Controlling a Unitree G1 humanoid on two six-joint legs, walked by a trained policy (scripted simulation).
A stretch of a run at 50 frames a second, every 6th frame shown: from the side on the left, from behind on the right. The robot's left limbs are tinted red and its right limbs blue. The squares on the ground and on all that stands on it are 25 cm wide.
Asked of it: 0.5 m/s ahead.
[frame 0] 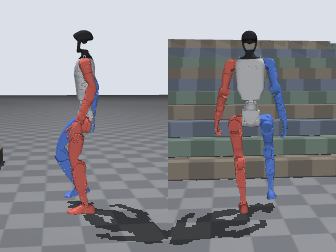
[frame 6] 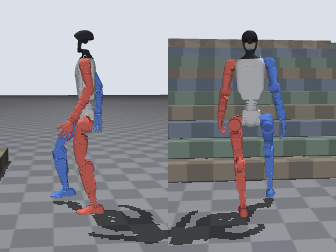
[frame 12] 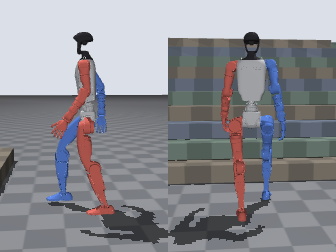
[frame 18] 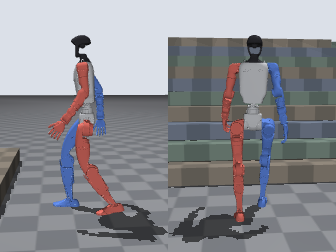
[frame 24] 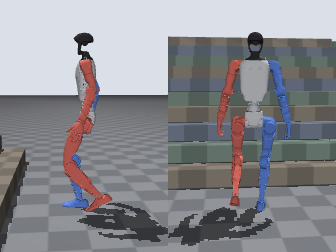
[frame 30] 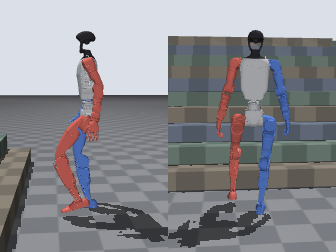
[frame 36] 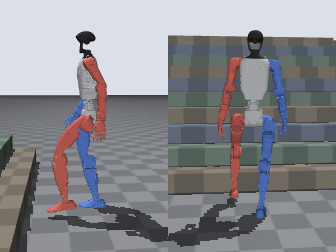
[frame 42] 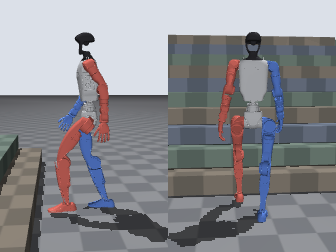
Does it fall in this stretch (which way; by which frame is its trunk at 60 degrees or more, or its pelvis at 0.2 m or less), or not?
no
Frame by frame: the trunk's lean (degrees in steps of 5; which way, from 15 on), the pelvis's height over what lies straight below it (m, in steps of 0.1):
0: 0, 0.8
6: 5, 0.8
12: 5, 0.8
18: 5, 0.8
24: 5, 0.8
30: 5, 0.8
36: 5, 0.8
42: 5, 0.8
